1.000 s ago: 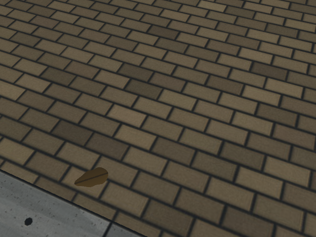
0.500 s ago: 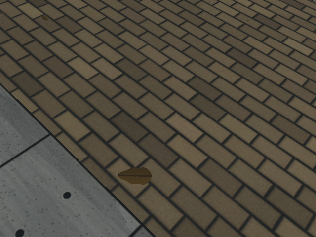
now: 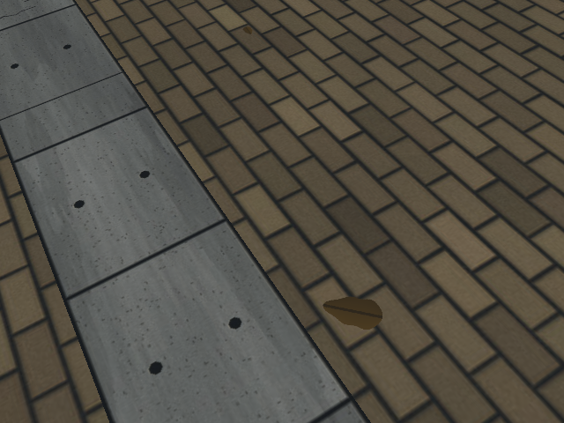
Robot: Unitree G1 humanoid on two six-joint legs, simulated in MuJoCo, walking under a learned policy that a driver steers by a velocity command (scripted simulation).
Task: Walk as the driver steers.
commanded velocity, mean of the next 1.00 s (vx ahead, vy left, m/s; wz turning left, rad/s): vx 0.00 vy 0.00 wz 0.25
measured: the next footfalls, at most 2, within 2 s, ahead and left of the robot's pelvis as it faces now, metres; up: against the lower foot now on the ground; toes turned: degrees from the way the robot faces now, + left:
left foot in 0.30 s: +0.00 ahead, +0.12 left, +0.00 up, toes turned +9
right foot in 0.68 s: +0.03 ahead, -0.08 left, +0.00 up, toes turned +12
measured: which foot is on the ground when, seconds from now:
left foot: up 0.00-0.28, down 0.30-1.00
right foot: down 0.00-0.30, up 0.32-0.66, down 0.68-1.00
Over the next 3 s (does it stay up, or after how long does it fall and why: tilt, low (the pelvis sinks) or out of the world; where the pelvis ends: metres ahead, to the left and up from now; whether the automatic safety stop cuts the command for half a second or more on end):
stays up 0.78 0.17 -0.02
